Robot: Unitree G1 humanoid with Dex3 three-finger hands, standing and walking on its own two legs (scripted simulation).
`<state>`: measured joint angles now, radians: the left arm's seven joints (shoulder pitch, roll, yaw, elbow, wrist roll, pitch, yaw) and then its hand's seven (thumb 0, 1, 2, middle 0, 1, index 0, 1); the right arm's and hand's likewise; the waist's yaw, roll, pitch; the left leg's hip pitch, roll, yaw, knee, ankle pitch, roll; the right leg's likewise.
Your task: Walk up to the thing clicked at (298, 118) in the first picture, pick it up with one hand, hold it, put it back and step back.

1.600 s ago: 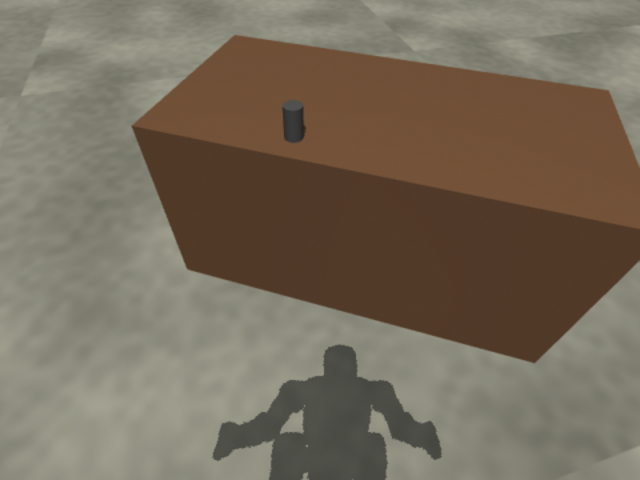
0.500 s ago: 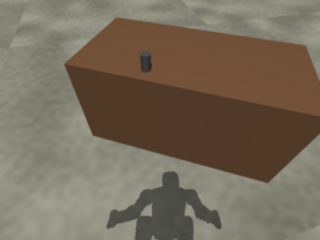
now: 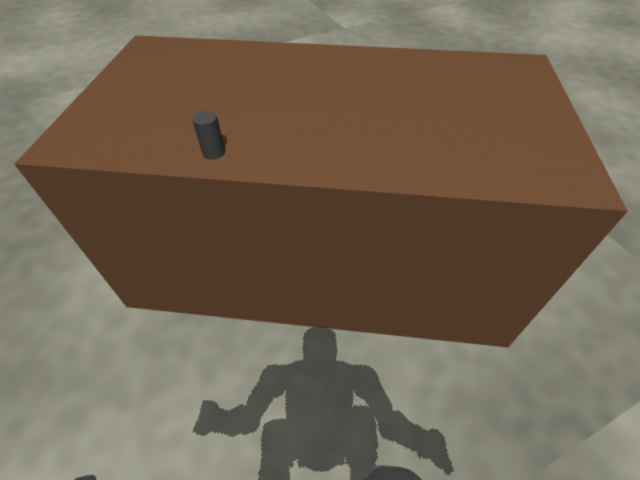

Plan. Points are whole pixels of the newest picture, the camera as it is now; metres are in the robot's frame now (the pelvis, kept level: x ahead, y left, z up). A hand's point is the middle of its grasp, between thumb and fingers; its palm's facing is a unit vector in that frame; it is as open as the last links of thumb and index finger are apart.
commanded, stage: walk up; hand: left
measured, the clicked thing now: (209, 135) +0.81 +0.23 -0.05
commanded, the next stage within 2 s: none
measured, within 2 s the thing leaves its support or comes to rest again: neither
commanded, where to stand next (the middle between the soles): +0.38 +0.08 m, yaw -9 degrees
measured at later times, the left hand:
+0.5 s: hand (86, 397) +0.27 +0.35 -0.14, palm faces -0.19 -0.91 -0.38, open 7.4 cm
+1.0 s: hand (146, 279) +0.47 +0.30 -0.11, palm faces -0.19 -0.90 -0.40, open 7.4 cm
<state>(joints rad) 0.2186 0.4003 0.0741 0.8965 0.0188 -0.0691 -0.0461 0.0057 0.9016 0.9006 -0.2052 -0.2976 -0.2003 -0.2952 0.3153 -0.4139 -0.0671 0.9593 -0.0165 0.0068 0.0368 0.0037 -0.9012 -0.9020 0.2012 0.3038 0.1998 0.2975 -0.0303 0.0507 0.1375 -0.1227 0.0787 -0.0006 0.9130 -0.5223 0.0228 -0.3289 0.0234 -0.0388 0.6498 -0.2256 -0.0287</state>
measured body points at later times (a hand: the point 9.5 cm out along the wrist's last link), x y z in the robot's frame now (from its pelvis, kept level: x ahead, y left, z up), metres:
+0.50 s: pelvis +0.19 +0.08 +0.01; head +0.20 +0.10 +0.46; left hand +0.28 +0.40 -0.11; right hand +0.20 -0.25 -0.08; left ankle +0.25 +0.18 -0.72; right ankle +0.14 -0.06 -0.64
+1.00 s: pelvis +0.32 +0.07 +0.01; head +0.34 +0.04 +0.46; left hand +0.48 +0.35 -0.08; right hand +0.33 -0.23 -0.13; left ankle +0.34 +0.23 -0.68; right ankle +0.37 -0.03 -0.72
